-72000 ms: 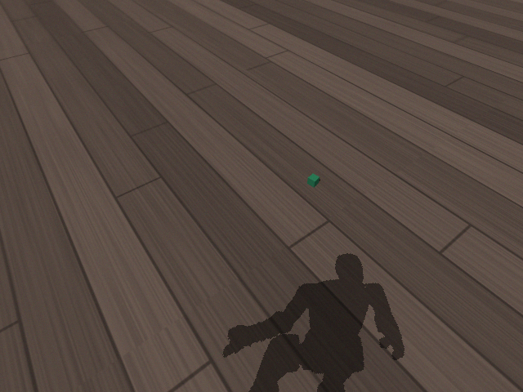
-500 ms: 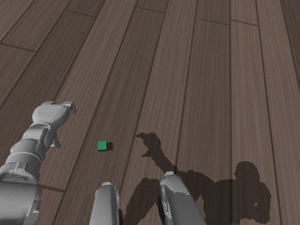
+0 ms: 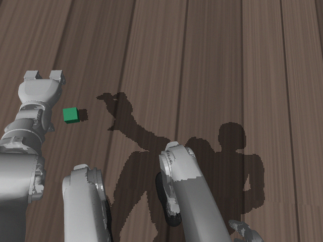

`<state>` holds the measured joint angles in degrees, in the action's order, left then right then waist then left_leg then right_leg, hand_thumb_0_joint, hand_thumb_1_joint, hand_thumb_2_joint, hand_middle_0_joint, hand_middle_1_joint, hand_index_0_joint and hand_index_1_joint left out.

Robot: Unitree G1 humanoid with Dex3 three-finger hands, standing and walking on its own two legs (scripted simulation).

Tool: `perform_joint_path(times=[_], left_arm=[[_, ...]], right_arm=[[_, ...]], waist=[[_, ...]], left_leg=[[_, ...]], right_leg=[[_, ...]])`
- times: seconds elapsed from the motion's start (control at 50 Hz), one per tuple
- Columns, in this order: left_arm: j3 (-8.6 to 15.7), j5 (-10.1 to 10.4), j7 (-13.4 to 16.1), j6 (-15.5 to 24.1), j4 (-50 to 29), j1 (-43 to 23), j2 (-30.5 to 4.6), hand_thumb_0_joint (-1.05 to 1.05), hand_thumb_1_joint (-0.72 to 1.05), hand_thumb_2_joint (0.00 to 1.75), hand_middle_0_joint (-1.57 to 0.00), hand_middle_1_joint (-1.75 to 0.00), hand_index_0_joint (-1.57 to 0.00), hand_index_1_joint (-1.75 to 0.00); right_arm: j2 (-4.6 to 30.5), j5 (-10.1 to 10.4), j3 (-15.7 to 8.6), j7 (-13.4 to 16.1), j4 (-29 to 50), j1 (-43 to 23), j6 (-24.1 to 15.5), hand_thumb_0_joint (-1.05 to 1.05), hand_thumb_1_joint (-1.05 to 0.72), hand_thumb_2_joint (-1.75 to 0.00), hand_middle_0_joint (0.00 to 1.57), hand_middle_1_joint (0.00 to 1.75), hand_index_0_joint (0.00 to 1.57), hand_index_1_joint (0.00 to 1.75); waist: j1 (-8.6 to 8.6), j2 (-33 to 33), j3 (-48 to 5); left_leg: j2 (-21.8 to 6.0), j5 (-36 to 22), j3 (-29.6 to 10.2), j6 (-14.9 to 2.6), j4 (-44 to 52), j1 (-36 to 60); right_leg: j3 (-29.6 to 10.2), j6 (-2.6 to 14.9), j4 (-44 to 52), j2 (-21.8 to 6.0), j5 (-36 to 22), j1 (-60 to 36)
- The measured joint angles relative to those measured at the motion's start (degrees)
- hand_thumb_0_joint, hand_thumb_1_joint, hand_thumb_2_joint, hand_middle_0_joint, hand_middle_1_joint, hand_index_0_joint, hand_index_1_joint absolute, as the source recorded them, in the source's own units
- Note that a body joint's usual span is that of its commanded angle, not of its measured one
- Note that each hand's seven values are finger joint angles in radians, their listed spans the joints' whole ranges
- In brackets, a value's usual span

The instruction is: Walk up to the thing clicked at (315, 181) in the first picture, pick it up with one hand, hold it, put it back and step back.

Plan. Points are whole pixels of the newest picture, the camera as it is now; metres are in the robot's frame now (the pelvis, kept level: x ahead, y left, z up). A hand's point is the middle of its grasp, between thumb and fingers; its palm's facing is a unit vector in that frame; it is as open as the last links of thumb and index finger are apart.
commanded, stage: approach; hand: left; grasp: from above
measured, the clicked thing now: (71, 115) +0.53 +0.18 -0.39
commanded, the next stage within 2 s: rest palm in 0.56 s
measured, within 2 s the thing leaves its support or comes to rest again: neither
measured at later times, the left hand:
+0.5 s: hand (75, 119) +0.49 +0.16 -0.33, palm faces -0.40 +0.02 -0.92, open 13.6 cm
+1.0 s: hand (67, 124) +0.48 +0.18 -0.33, palm faces -0.56 -0.03 -0.83, open 13.9 cm
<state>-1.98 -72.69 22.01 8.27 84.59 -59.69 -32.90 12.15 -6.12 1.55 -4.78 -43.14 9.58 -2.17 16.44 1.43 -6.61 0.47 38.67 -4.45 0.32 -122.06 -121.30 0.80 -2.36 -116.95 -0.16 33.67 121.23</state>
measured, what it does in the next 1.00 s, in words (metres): lowers itself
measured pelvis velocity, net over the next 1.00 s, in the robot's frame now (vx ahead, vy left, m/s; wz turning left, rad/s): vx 0.00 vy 0.00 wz -0.09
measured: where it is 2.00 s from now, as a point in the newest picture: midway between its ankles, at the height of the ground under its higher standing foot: (138, 221)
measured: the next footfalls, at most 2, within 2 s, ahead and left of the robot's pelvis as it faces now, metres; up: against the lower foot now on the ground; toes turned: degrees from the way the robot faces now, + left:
none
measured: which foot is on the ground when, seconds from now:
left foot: down 0.00-1.00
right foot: down 0.00-1.00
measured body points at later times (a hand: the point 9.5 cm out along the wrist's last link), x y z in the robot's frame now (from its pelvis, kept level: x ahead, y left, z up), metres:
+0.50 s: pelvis +0.01 +0.00 -0.10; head +0.28 +0.07 +0.25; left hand +0.51 +0.16 -0.28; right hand +0.00 -0.26 -0.18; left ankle +0.08 +0.12 -0.38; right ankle +0.11 -0.13 -0.38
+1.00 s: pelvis +0.00 +0.00 -0.10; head +0.27 +0.08 +0.25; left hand +0.50 +0.19 -0.28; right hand +0.01 -0.27 -0.17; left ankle +0.08 +0.12 -0.38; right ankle +0.11 -0.13 -0.38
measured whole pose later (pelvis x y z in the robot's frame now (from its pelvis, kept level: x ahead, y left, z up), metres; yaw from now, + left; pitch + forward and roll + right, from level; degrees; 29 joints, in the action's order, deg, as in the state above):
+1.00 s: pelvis +0.00 +0.00 -0.10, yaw -5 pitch +30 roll -11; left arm -3.0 -75.2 24.4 19.9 91.9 -61.4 -44.5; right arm 18.6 -12.2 11.3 -11.9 -38.2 9.2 -5.3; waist 20.6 -4.6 5.8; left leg 2.4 41.6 -11.3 1.4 -143.7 -132.7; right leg 6.0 -3.2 -133.9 0.1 35.1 129.8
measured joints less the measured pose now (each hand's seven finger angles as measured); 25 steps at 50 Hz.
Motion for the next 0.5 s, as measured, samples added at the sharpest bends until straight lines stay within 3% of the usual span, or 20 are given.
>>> perform_joint_path(times=[0.06,0.22,0.3,0.4,0.44,0.5], left_arm=[[1.3,-1.3,-1.3,3.1,0.1,-1.2,-2.7,0.00,-0.54,1.00,-0.09,-1.05,-0.10,-1.05],[-1.7,-4.2,-0.2,7.6,6.4,-5.3,-6.2,0.00,-0.51,0.99,-0.08,-1.07,-0.10,-1.05],[-1.6,-6.2,3.3,8.9,9.9,-4.9,-6.5,0.00,-0.48,0.97,-0.08,-1.07,-0.11,-1.04],[2.1,-10.1,10.4,10.0,10.6,-1.9,-7.9,0.00,-0.45,0.95,-0.08,-1.05,-0.11,-1.02],[3.7,-11.2,13.5,9.5,9.2,-0.1,-8.5,0.00,-0.43,0.95,-0.08,-1.04,-0.12,-1.01],[4.2,-11.4,17.3,7.1,8.8,1.0,-8.6,0.00,-0.42,0.93,-0.08,-1.04,-0.12,-1.00]], right_arm=[[-0.1,-0.7,0.6,-0.5,0.0,0.7,0.0,0.00,-0.93,-0.91,0.20,0.30,0.20,0.30],[1.0,-3.0,2.9,-2.2,0.1,1.7,-0.5,0.00,-0.92,-0.90,0.20,0.30,0.21,0.30],[1.7,-4.3,4.6,-3.1,0.8,1.4,-1.6,0.00,-0.92,-0.90,0.20,0.30,0.20,0.30],[2.3,-6.5,5.7,-4.4,1.5,0.7,-3.4,0.00,-0.91,-0.90,0.20,0.30,0.20,0.30],[2.3,-7.3,5.7,-5.2,1.5,0.4,-3.8,0.00,-0.91,-0.89,0.20,0.30,0.20,0.30],[2.5,-8.1,5.4,-6.7,1.2,-0.1,-4.4,0.00,-0.91,-0.89,0.20,0.30,0.20,0.30]], waist=[[1.03,-0.1,1.4],[3.37,-1.8,4.3],[4.77,-3.2,6.0],[6.59,-4.9,8.1],[7.01,-5.5,8.7],[7.05,-5.6,8.9]], left_leg=[[0.2,0.5,-0.5,0.17,-3.8,-2.8],[0.9,1.9,-2.2,0.65,-12.3,-8.7],[1.0,2.6,-3.4,0.89,-15.5,-10.4],[1.0,3.7,-4.5,1.14,-18.8,-11.4],[0.8,4.2,-4.7,1.21,-19.9,-11.6],[0.6,4.8,-4.7,1.13,-21.2,-12.1]], right_leg=[[0.2,-0.12,-3.6,0.0,0.4,2.8],[1.4,-0.24,-11.1,0.0,1.3,8.1],[2.3,-0.32,-13.5,0.2,1.7,9.4],[3.1,-0.49,-16.0,0.5,2.1,10.4],[3.2,-0.57,-16.9,0.8,2.2,10.7],[3.2,-0.75,-17.9,1.1,2.5,11.4]])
